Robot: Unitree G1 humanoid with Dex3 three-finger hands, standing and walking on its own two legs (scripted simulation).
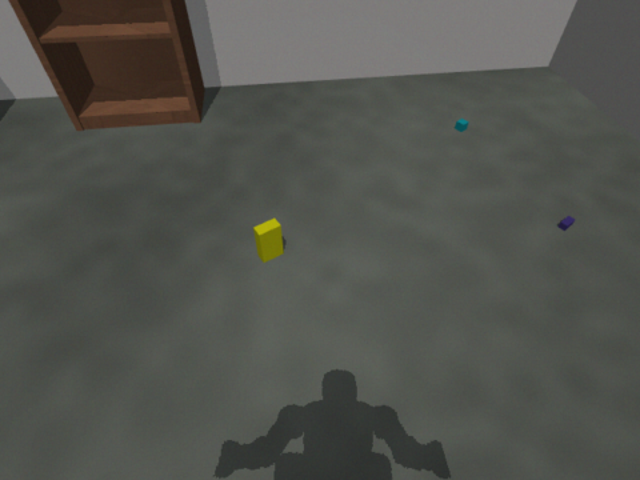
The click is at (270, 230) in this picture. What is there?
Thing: carton on end
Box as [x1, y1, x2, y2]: [253, 218, 283, 262]
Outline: 274,218 253,227 258,255 263,262 283,252 280,225
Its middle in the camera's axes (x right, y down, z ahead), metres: -0.22 +0.01 +1.57
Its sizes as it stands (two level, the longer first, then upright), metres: 0.095 0.049 0.169
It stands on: the floor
